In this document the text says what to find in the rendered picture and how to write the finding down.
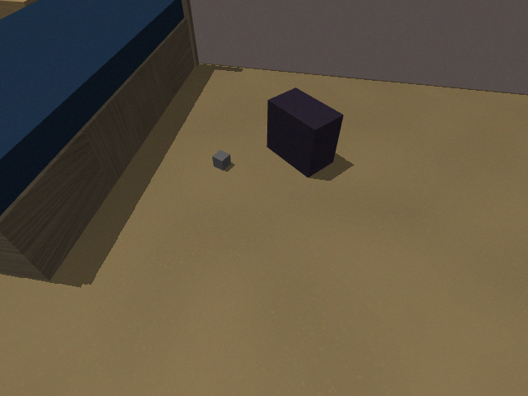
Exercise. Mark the bed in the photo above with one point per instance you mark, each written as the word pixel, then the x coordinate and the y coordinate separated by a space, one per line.
pixel 82 84

